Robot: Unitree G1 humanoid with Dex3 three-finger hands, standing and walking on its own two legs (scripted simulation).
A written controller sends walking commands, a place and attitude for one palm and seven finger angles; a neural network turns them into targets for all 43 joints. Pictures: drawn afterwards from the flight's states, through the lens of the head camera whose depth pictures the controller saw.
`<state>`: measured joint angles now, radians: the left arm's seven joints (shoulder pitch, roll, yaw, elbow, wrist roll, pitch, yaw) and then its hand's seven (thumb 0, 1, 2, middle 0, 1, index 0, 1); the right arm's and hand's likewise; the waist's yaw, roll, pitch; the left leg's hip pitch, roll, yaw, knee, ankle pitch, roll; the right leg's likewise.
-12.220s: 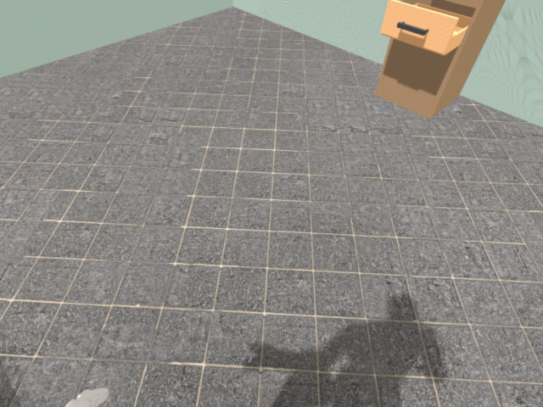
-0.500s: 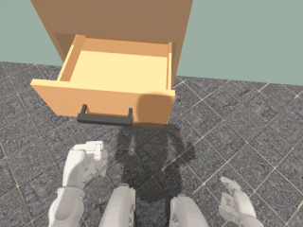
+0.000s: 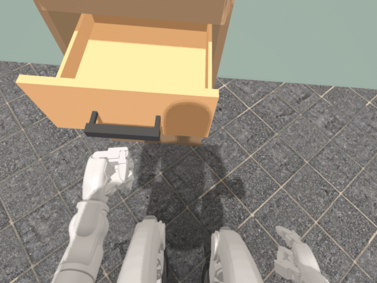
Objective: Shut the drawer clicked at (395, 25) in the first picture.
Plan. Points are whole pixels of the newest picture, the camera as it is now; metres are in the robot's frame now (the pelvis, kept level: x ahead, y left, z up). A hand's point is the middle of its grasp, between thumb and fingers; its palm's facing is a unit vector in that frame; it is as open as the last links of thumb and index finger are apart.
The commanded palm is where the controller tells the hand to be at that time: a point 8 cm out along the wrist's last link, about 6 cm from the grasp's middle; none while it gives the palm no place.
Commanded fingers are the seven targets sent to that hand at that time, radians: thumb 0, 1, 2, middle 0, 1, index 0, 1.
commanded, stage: bring the fist close to the handle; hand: left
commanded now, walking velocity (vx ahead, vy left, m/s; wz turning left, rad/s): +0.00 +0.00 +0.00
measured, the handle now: (124, 124) +0.44 +0.17 +0.00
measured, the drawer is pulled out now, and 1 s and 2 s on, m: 0.21 0.20 0.07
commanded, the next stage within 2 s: push the drawer shut in 0.42 s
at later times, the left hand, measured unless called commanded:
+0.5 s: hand (135, 170) +0.34 +0.13 +0.00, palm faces -0.01 -1.00 -0.03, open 3.3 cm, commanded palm +0.32 +0.18 +0.00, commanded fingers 0.00 0.90 0.90 -1.40 -1.60 -1.40 -1.60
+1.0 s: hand (135, 157) +0.36 +0.13 -0.01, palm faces -0.03 -1.00 -0.04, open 3.0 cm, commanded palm +0.38 +0.17 +0.00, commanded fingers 0.00 0.90 0.90 -1.40 -1.60 -1.40 -1.60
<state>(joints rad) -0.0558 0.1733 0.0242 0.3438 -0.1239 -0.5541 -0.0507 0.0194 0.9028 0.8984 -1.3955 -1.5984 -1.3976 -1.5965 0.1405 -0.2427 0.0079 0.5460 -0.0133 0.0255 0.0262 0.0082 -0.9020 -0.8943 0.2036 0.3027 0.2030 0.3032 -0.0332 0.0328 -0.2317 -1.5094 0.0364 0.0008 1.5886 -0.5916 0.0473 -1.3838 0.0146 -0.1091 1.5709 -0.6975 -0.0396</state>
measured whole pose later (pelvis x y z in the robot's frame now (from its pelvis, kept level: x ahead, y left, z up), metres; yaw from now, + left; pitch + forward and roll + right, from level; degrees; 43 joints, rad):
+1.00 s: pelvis -0.01 +0.00 -0.01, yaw +0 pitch +30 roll -4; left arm -0.26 0.20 0.06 0.49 -0.12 -0.54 -0.05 -0.02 0.85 0.95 -1.40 -1.60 -1.40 -1.60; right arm 0.15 -0.25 0.01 0.57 -0.01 0.06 0.01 0.01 -0.90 -0.89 0.20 0.30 0.20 0.30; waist -0.04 0.04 -0.21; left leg -1.56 0.04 -0.01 1.61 -0.58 0.04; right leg -1.43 0.01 -0.12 1.60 -0.69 -0.05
